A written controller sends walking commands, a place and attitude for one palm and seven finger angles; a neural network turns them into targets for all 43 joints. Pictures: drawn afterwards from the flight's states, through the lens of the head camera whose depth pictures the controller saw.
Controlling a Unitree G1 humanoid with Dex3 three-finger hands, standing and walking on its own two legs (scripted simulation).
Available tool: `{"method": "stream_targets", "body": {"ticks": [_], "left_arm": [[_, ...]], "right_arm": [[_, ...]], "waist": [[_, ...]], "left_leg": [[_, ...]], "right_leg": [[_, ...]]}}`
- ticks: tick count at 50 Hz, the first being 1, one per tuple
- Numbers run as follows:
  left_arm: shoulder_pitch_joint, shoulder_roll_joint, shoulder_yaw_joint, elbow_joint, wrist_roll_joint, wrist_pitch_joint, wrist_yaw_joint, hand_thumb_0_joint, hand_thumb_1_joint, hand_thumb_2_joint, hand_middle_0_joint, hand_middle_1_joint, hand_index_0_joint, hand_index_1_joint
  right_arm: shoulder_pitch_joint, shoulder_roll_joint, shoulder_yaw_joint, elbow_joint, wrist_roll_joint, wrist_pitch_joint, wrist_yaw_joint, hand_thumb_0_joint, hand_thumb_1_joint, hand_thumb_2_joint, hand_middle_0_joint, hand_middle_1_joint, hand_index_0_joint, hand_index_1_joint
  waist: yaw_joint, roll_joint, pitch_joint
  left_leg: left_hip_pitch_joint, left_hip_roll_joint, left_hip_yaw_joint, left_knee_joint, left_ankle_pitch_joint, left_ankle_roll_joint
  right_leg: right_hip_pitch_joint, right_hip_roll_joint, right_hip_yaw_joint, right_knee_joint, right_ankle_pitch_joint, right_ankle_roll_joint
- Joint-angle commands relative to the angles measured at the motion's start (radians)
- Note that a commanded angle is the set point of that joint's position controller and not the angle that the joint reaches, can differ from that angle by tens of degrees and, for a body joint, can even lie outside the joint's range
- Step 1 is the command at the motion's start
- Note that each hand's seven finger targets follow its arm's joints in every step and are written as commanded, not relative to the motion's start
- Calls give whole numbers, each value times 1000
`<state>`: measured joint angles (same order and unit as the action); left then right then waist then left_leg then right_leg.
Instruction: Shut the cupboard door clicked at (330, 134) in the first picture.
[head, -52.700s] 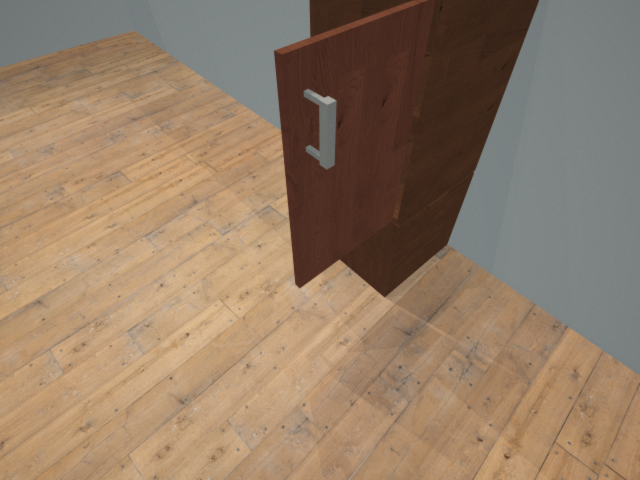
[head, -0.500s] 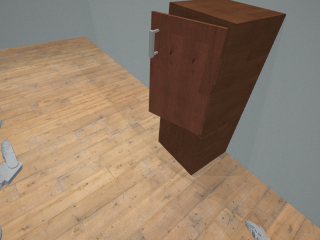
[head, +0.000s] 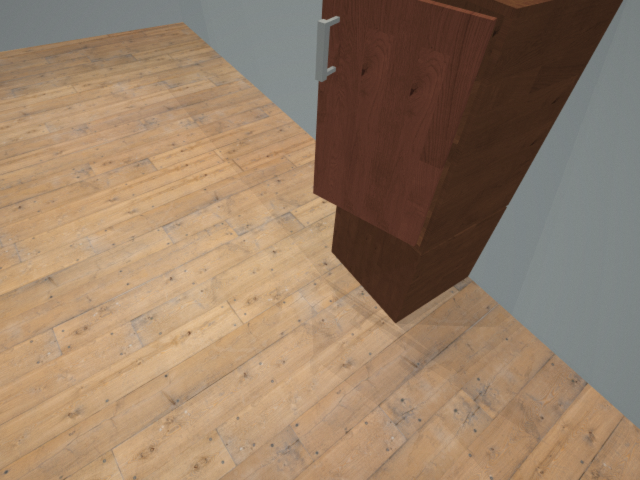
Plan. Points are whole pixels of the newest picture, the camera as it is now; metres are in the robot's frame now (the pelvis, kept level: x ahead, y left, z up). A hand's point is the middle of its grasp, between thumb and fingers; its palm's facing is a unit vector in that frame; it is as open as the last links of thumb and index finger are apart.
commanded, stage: let the arm hang, fingers relaxed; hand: left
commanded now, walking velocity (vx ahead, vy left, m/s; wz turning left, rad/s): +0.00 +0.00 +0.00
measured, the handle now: (327, 49) +0.94 +0.02 +0.12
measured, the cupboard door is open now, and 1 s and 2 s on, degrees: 19 19 19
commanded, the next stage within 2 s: look to check the result in 0.80 s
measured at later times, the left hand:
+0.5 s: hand out of the picture -0.04 +0.19 -0.16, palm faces +0.01 -0.98 -0.22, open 7.4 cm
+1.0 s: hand out of the picture -0.04 +0.20 -0.17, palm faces +0.01 -0.98 -0.21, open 7.4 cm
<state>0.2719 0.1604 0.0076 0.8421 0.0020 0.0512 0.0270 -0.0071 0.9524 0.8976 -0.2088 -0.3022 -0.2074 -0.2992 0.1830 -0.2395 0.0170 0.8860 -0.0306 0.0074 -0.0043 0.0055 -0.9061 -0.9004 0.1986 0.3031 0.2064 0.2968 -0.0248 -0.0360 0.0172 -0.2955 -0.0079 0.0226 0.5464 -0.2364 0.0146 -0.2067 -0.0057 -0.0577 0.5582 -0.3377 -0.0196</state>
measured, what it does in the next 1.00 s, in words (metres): stands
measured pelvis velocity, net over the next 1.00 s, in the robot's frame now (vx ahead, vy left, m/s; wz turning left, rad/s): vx -0.01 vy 0.02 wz -0.03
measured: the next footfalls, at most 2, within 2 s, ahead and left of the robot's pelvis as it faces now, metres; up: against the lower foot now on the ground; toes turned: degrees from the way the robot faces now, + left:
none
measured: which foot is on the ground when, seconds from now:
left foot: down 0.00-1.00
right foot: down 0.00-1.00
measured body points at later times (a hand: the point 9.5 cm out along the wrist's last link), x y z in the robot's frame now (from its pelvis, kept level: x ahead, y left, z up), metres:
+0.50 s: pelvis -0.01 +0.01 +0.01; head -0.02 +0.01 +0.46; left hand -0.04 +0.25 -0.15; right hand -0.03 -0.20 -0.15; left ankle +0.03 +0.11 -0.73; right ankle -0.02 -0.10 -0.73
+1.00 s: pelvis -0.01 +0.02 +0.01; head -0.02 +0.02 +0.46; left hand -0.04 +0.25 -0.15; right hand -0.04 -0.21 -0.15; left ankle +0.03 +0.11 -0.73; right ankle -0.02 -0.10 -0.73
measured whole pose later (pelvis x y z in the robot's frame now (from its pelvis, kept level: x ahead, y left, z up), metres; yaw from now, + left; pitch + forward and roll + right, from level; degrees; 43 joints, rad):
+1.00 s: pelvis -0.01 +0.02 +0.01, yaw -2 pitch -2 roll +0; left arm 0.33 0.17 0.02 1.15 0.02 0.01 0.03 0.00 0.90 0.90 -0.20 -0.30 -0.20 -0.30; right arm 0.31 -0.16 -0.01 1.13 -0.02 0.01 -0.03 0.00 -0.91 -0.90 0.20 0.30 0.20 0.30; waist -0.01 0.01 0.02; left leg -0.21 -0.02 0.05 0.39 -0.14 0.04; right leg -0.13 -0.01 -0.03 0.41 -0.23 0.00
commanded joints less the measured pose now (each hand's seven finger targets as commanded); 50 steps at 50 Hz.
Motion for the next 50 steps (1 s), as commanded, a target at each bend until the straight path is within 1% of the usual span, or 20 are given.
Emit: {"method": "stream_targets", "body": {"ticks": [1, 2, 3, 4, 5, 10, 13, 14, 16, 19, 24, 26, 29, 32, 35, 38, 41, 43, 46, 50], "left_arm": [[31, 153, 44, 40, 14, -53, -6, 0, 900, 900, -200, -300, -200, -300], [36, 158, 38, 71, 12, -52, -8, 0, 900, 900, -200, -300, -200, -300], [36, 160, 36, 97, 11, -52, -9, 0, 900, 900, -200, -300, -200, -300], [40, 161, 32, 121, 10, -54, -10, 0, 900, 900, -200, -300, -200, -300], [38, 165, 31, 140, 10, -56, -10, 0, 900, 900, -200, -300, -200, -300], [63, 158, 20, 226, 7, -60, -8, 0, 900, 900, -200, -300, -200, -300], [78, 141, 16, 260, 6, -60, -4, 0, 900, 900, -200, -300, -200, -300], [84, 135, 14, 269, 6, -59, -2, 0, 900, 900, -200, -300, -200, -300], [94, 130, 13, 279, 6, -56, 0, 0, 900, 900, -200, -300, -200, -300], [108, 118, 12, 290, 7, -54, 4, 0, 900, 900, -200, -300, -200, -300], [121, 99, 15, 293, 10, -52, 6, 0, 900, 900, -200, -300, -200, -300], [129, 97, 17, 294, 11, -53, 7, 0, 900, 900, -200, -300, -200, -300], [130, 85, 18, 293, 11, -53, 8, 0, 900, 900, -200, -300, -200, -300], [131, 86, 21, 288, 12, -55, 8, 0, 900, 900, -200, -300, -200, -300], [132, 89, 23, 285, 13, -58, 9, 0, 900, 900, -200, -300, -200, -300], [128, 83, 23, 285, 13, -57, 8, 0, 900, 900, -200, -300, -200, -300], [123, 93, 26, 282, 14, -59, 7, 0, 900, 900, -200, -300, -200, -300], [119, 96, 26, 282, 14, -60, 7, 0, 900, 900, -200, -300, -200, -300], [111, 113, 29, 281, 15, -60, 5, 0, 900, 900, -200, -300, -200, -300], [103, 138, 31, 279, 15, -65, 3, 0, 900, 900, -200, -300, -200, -300]], "right_arm": [[8, -78, -28, 14, 2, -12, -19, 0, -900, -900, 200, 300, 200, 300], [17, -72, -27, 34, 4, -9, -20, 0, -900, -900, 200, 300, 200, 300], [26, -69, -28, 53, 6, -7, -21, 0, -900, -900, 200, 300, 200, 300], [40, -69, -29, 70, 8, -7, -23, 0, -900, -900, 200, 300, 200, 300], [54, -79, -32, 80, 12, -6, -25, 0, -900, -900, 200, 300, 200, 300], [106, -83, -35, 146, 18, -9, -30, 0, -900, -900, 200, 300, 200, 300], [130, -68, -32, 177, 18, -10, -32, 0, -900, -900, 200, 300, 200, 300], [133, -65, -32, 185, 18, -9, -33, 0, -900, -900, 200, 300, 200, 300], [143, -53, -30, 198, 18, -7, -33, 0, -900, -900, 200, 300, 200, 300], [159, -39, -31, 211, 17, -5, -32, 0, -900, -900, 200, 300, 200, 300], [179, -17, -31, 223, 16, -6, -34, 0, -900, -900, 200, 300, 200, 300], [181, -9, -32, 223, 16, -8, -33, 0, -900, -900, 200, 300, 200, 300], [187, -3, -32, 224, 15, -10, -35, 0, -900, -900, 200, 300, 200, 300], [191, -1, -35, 221, 16, -13, -35, 0, -900, -900, 200, 300, 200, 300], [191, -10, -37, 214, 18, -14, -36, 0, -900, -900, 200, 300, 200, 300], [191, -7, -39, 214, 15, -13, -36, 0, -900, -900, 200, 300, 200, 300], [187, -19, -42, 209, 16, -16, -36, 0, -900, -900, 200, 300, 200, 300], [181, -27, -42, 207, 17, -16, -36, 0, -900, -900, 200, 300, 200, 300], [169, -40, -46, 204, 18, -15, -35, 0, -900, -900, 200, 300, 200, 300], [154, -68, -50, 197, 20, -16, -34, 0, -900, -900, 200, 300, 200, 300]], "waist": [[22, 196, -44], [22, 216, -29], [21, 207, -14], [20, 183, -6], [18, 126, 8], [17, 53, 24], [16, 11, 31], [16, 5, 47], [15, 30, 69], [17, 1, 88], [17, 29, 111], [19, 37, 97], [20, 49, 116], [21, 60, 102], [21, 50, 108], [18, 62, 118], [18, 53, 91], [17, 53, 96], [17, 56, 101], [17, 35, 82]], "left_leg": [[76, 95, -109, -155, 148, 10], [71, 93, -107, -168, 107, 8], [67, 92, -106, -180, 82, 6], [67, 93, -106, -187, 73, 6], [78, 98, -106, -186, 74, 6], [107, 108, -100, -208, 87, 13], [120, 108, -96, -216, 90, 15], [120, 107, -95, -219, 81, 16], [109, 107, -94, -230, 58, 16], [98, 102, -92, -242, 16, 17], [69, 101, -96, -262, -29, 17], [71, 100, -97, -265, -25, 18], [53, 98, -102, -274, -46, 18], [53, 99, -104, -275, -38, 18], [60, 97, -103, -266, -19, 19], [54, 96, -108, -276, -52, 18], [70, 101, -108, -274, -35, 20], [71, 102, -113, -277, -42, 20], [69, 104, -113, -279, -56, 21], [98, 105, -107, -265, -17, 24]], "right_leg": [[50, -94, 122, -212, 150, -28], [49, -94, 122, -226, 134, -31], [49, -93, 121, -239, 124, -33], [49, -93, 124, -251, 121, -34], [40, -91, 119, -265, 112, -34], [34, -90, 112, -283, 107, -31], [28, -90, 109, -282, 101, -28], [15, -90, 108, -284, 91, -27], [4, -88, 107, -281, 72, -26], [-10, -86, 108, -278, 46, -24], [-23, -79, 109, -265, 34, -20], [-17, -81, 108, -259, 42, -21], [-23, -78, 106, -254, 44, -19], [-11, -78, 105, -248, 60, -20], [-17, -77, 105, -252, 68, -21], [-28, -76, 107, -254, 49, -20], [-18, -78, 106, -249, 64, -21], [-21, -77, 111, -252, 60, -21], [-25, -78, 112, -256, 50, -22], [-24, -81, 117, -265, 60, -26]]}}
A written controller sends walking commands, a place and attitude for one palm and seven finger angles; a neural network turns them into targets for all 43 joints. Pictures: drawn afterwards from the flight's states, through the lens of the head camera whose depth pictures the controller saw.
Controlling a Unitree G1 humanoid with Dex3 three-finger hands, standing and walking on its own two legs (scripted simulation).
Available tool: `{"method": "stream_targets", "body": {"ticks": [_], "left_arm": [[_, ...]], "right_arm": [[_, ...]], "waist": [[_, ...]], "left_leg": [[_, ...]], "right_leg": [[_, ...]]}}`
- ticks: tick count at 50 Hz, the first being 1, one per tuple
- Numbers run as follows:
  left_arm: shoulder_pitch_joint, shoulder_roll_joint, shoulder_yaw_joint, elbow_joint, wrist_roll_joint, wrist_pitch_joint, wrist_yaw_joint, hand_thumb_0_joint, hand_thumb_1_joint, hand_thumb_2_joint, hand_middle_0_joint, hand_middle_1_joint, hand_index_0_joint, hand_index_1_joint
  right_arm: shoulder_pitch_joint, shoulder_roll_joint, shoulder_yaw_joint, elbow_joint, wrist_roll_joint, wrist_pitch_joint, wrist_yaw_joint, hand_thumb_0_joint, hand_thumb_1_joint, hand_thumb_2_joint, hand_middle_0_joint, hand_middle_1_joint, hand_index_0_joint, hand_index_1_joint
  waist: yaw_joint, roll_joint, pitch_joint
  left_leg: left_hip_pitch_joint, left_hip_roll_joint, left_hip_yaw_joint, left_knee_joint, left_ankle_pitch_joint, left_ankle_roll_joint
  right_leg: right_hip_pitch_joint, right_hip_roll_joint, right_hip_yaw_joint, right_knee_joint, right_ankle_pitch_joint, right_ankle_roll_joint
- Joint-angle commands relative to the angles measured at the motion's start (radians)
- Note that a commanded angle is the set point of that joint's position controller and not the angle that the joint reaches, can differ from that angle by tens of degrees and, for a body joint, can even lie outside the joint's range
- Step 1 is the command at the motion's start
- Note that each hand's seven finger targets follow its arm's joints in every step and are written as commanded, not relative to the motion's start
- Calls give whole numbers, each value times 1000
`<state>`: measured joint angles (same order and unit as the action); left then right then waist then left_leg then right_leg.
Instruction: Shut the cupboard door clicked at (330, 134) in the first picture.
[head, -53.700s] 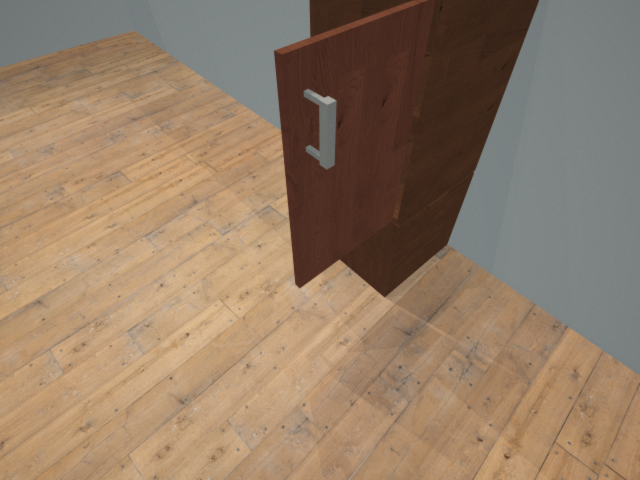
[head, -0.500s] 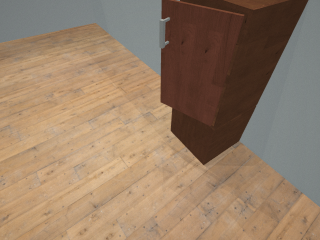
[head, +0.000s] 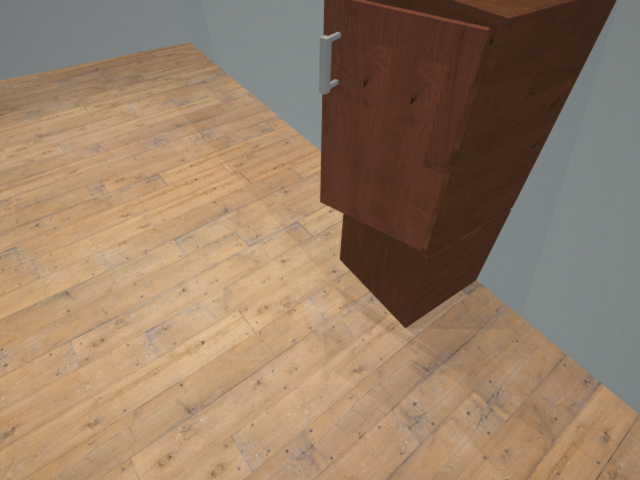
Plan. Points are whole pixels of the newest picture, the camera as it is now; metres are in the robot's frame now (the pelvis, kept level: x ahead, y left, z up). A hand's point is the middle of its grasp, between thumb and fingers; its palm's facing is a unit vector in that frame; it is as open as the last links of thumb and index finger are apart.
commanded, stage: look to check the result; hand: left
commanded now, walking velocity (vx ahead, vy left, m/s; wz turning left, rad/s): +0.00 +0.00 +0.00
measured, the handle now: (330, 63) +0.95 +0.03 +0.11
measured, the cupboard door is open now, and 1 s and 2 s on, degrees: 19 19 19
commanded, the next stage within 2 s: walk to a spot facing it in 0.42 s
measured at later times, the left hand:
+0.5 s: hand out of the picture +0.04 +0.21 -0.17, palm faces +0.00 -0.96 -0.28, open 7.4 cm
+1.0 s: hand out of the picture +0.02 +0.23 -0.19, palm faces +0.22 -0.95 -0.24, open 7.4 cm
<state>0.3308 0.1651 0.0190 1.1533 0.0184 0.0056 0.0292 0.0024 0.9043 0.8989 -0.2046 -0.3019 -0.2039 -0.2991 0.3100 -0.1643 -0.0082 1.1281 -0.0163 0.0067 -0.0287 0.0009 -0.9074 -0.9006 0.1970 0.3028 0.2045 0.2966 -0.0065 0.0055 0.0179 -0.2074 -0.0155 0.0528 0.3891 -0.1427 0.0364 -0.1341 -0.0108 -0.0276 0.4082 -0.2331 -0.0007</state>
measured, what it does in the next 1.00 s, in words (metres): lifts its right foot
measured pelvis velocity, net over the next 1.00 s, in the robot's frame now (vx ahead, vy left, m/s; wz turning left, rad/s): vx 0.01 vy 0.02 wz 0.22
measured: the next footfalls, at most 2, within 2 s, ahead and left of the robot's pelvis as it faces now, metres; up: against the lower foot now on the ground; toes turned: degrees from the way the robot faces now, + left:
right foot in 1.30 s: +0.08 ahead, -0.14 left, +0.00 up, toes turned +26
left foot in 1.66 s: -0.04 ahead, +0.12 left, +0.00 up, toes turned +45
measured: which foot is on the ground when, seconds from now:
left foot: down 0.00-1.00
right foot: down 0.00-0.88, up 0.90-1.00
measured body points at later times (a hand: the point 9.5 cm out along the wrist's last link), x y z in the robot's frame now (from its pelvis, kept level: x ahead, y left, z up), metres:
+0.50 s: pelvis +0.01 -0.01 +0.00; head +0.01 -0.01 +0.45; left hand +0.04 +0.26 -0.14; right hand +0.05 -0.28 -0.15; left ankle +0.05 +0.10 -0.74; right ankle -0.01 -0.12 -0.74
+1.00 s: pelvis +0.01 +0.02 -0.02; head +0.04 +0.04 +0.43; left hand +0.01 +0.28 -0.17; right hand +0.09 -0.22 -0.16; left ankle +0.04 +0.10 -0.74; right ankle -0.01 -0.13 -0.69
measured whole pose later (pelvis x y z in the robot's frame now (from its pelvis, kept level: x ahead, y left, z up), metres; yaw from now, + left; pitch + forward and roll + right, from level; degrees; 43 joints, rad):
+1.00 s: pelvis +0.01 +0.02 -0.02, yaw +13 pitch -1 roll -1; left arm 0.18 0.23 0.07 0.98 0.02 0.07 0.03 0.00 0.90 0.90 -0.21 -0.30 -0.21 -0.30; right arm 0.24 -0.18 -0.03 0.99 -0.03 0.04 0.00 0.00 -0.91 -0.90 0.20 0.30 0.21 0.30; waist -0.03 -0.03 0.11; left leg -0.35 -0.06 0.02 0.60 -0.24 0.07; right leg -0.38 -0.05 -0.03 1.04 -0.47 0.04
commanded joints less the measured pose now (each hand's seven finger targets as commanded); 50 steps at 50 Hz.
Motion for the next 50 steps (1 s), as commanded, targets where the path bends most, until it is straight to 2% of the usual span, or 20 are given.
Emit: {"method": "stream_targets", "body": {"ticks": [1, 5, 13, 27, 28, 31, 34, 36, 38, 39, 40, 41, 42, 43, 44, 45, 46, 47, 48, 50], "left_arm": [[36, 134, 19, -30, -2, -20, 1, 0, 900, 900, -200, -300, -200, -300], [15, 167, 21, -36, -2, -24, -1, 0, 900, 900, -200, -300, -200, -300], [-43, 205, 22, -39, -1, -21, -7, 0, 900, 900, -200, -300, -200, -300], [-132, 275, 25, -60, -3, -34, -12, 0, 900, 900, -200, -300, -200, -300], [-137, 273, 27, -64, -4, -32, -11, 0, 900, 900, -200, -300, -200, -300], [-95, 203, 20, -64, -6, -10, 0, 0, 900, 900, -200, -300, -200, -300], [-84, 230, 40, -93, -3, 4, 5, 0, 900, 900, -200, -300, -200, -300], [-84, 252, 55, -122, 0, 7, 8, 0, 900, 900, -200, -300, -200, -300], [-106, 257, 66, -158, 3, 8, 11, 0, 900, 900, -200, -300, -200, -300], [-122, 259, 69, -176, 8, 8, 12, 0, 900, 900, -200, -300, -200, -300], [-134, 261, 73, -190, 13, 9, 15, 0, 900, 900, -200, -300, -200, -300], [-152, 263, 77, -202, 14, 8, 13, 0, 900, 900, -200, -300, -200, -300], [-146, 258, 79, -212, 10, 9, 10, 0, 900, 900, -200, -300, -200, -300], [-124, 236, 78, -226, 3, 17, 6, 0, 900, 900, -200, -300, -200, -300], [-98, 179, 70, -251, -7, 22, 5, 0, 900, 900, -200, -300, -200, -300], [-156, 190, 61, -272, 1, 33, 12, 0, 900, 900, -200, -300, -200, -300], [-185, 186, 70, -279, 3, 40, 10, 0, 900, 900, -200, -300, -200, -300], [-181, 181, 72, -281, 5, 36, 5, 0, 900, 900, -200, -300, -200, -300], [-180, 176, 73, -279, 7, 30, -1, 0, 900, 900, -200, -300, -200, -300], [-166, 168, 73, -277, 6, 23, -7, 0, 900, 900, -200, -300, -200, -300]], "right_arm": [[19, -142, -25, -42, 4, -16, -9, 0, -900, -900, 200, 300, 200, 300], [-3, -172, -28, -47, 7, -17, -7, 0, -900, -900, 200, 300, 200, 300], [-56, -213, -30, -48, 3, -17, -3, 0, -900, -900, 200, 300, 200, 300], [-142, -279, -30, -56, 3, -26, 4, 0, -900, -900, 200, 300, 200, 300], [-144, -274, -30, -59, 3, -25, 6, 0, -900, -900, 200, 300, 200, 300], [-108, -183, -13, -63, 2, -5, 11, 0, -900, -900, 200, 300, 200, 300], [-111, -190, -24, -93, 1, 10, 15, 0, -900, -900, 200, 300, 200, 300], [-105, -181, -34, -116, -1, 19, 18, 0, -900, -900, 200, 300, 200, 300], [-106, -171, -47, -144, -5, 31, 20, 0, -900, -900, 200, 300, 200, 300], [-103, -164, -52, -158, -5, 35, 23, 0, -900, -900, 200, 300, 200, 300], [-101, -164, -57, -173, -2, 37, 28, 0, -900, -900, 200, 300, 200, 300], [-92, -152, -58, -179, 1, 34, 32, 0, -900, -900, 200, 300, 200, 300], [-64, -155, -57, -180, 0, 31, 36, 0, -900, -900, 200, 300, 200, 300], [-20, -192, -62, -181, -6, 24, 36, 0, -900, -900, 200, 300, 200, 300], [16, -262, -76, -185, -19, 18, 26, 0, -900, -900, 200, 300, 200, 300], [68, -281, -82, -167, -21, 20, 16, 0, -900, -900, 200, 300, 200, 300], [76, -283, -86, -169, -20, 20, 7, 0, -900, -900, 200, 300, 200, 300], [33, -271, -84, -184, -20, 18, 3, 0, -900, -900, 200, 300, 200, 300], [6, -253, -79, -197, -18, 13, 0, 0, -900, -900, 200, 300, 200, 300], [-19, -239, -77, -211, -14, 7, -3, 0, -900, -900, 200, 300, 200, 300]], "waist": [[-3, -13, 79], [-3, -7, 64], [-4, 1, 80], [-2, -6, 8], [-1, 7, 7], [1, 1, 6], [12, -25, 17], [12, -86, 0], [7, -147, 29], [2, -159, 39], [-3, -162, 45], [-16, -150, 65], [-24, -93, 42], [-34, 85, 13], [-38, 293, -7], [-72, 293, -22], [-69, 182, -32], [-43, 122, -25], [-34, 84, -20], [-22, 76, -40]], "left_leg": [[17, 112, -134, -104, -97, 1], [33, 115, -128, -93, -58, 0], [29, 121, -146, -124, -110, -4], [80, 133, -138, -102, 65, -10], [68, 130, -142, -94, 86, -11], [10, 120, -140, -38, 142, -25], [-80, 91, -145, 49, 134, -28], [-124, 58, -104, 168, 93, -41], [-157, 47, -60, 345, -123, -56], [-180, 51, -46, 399, -245, -61], [-180, 67, -39, 410, -290, -62], [-161, 84, -41, 333, -272, -62], [-92, 87, -42, 220, -130, -56], [-14, 148, -178, 91, 189, -9], [36, 312, -456, -5, 456, 106], [43, 348, -576, -91, 343, 154], [27, 345, -592, -116, 165, 138], [18, 319, -549, -117, 51, 128], [11, 282, -504, -115, 25, 120], [15, 245, -452, -112, 44, 118]], "right_leg": [[-97, -81, 90, -118, -41, -45], [-88, -84, 94, -126, -29, -47], [-88, -86, 97, -136, -58, -46], [-17, -106, 101, -153, 74, -43], [-5, -112, 90, -143, 89, -39], [12, -131, 52, -77, 123, -24], [22, -174, 52, -36, 128, -52], [26, -250, 78, -41, 133, -101], [-22, -333, 95, -57, 181, -164], [-30, -363, 83, -44, 244, -184], [-42, -379, 61, -21, 295, -185], [-50, -374, 17, 36, 343, -163], [-69, -338, -34, 125, 341, -115], [-151, -234, -114, 283, 188, -30], [-256, -83, -143, 455, -218, 47], [-302, -40, -30, 629, -431, 36], [-354, -51, 46, 711, -364, 29], [-384, -62, 70, 732, -281, 35], [-396, -64, 76, 731, -213, 42], [-389, -59, 72, 691, -163, 53]]}}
